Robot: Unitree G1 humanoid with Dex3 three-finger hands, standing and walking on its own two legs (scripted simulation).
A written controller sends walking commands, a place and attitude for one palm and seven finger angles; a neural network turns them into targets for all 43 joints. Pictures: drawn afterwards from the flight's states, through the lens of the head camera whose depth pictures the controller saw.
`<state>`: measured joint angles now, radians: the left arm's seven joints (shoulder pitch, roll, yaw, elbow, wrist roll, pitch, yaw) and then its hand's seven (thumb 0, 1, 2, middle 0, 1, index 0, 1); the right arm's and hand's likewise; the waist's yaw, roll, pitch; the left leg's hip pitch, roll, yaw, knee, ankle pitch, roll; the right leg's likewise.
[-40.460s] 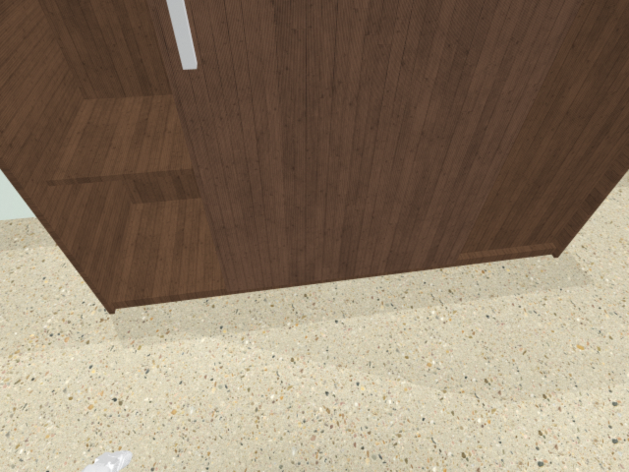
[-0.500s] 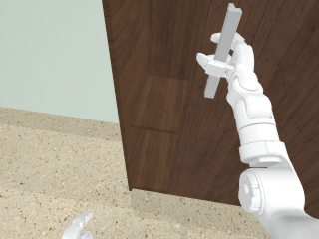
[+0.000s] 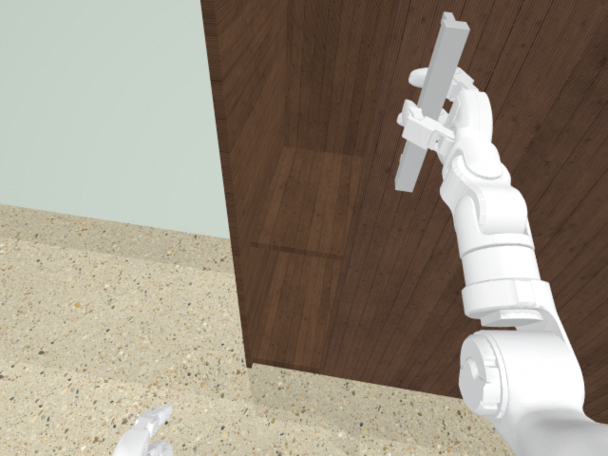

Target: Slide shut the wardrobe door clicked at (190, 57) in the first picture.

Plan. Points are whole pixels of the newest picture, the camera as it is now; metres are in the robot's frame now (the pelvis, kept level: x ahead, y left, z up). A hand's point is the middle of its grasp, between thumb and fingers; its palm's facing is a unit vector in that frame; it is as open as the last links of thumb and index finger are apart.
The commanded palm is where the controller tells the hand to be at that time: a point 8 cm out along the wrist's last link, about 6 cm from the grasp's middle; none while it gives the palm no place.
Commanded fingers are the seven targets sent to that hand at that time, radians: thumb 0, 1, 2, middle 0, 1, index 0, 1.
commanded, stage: grip the handle and tug to test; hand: right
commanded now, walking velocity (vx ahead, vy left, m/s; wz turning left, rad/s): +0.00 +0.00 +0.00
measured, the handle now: (423, 109) +0.50 -0.10 +0.25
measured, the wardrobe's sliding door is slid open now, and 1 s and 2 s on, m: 0.23 0.23 0.23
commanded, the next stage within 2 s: tug the door sideways, standing still in 0.40 s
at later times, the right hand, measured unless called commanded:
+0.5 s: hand (413, 126) +0.44 -0.08 +0.25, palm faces +0.01 +1.00 +0.03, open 6.3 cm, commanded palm +0.40 -0.13 +0.24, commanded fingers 0.00 -0.90 -0.90 0.45 1.40 0.45 1.40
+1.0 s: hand (410, 125) +0.44 -0.07 +0.25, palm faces +0.10 +0.99 -0.04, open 6.2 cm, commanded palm +0.42 -0.07 +0.24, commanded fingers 0.00 -0.90 -0.90 0.45 1.40 0.45 1.40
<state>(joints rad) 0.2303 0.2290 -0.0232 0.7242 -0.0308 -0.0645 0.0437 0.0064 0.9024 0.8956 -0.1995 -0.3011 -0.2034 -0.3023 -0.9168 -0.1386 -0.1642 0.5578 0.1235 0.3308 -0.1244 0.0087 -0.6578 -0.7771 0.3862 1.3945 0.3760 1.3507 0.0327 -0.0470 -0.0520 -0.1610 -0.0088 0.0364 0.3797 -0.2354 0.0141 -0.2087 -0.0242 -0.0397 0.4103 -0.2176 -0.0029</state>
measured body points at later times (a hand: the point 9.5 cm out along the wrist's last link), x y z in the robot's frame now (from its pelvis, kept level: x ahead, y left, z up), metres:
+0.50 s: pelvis +0.03 +0.00 +0.00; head +0.02 +0.03 +0.45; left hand +0.19 +0.24 -0.10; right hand +0.43 -0.13 +0.25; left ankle -0.02 +0.11 -0.74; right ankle +0.00 -0.12 -0.74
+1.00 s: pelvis +0.02 +0.00 +0.00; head +0.01 +0.02 +0.44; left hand +0.21 +0.20 -0.11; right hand +0.43 -0.12 +0.26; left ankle -0.02 +0.11 -0.74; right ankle +0.00 -0.12 -0.74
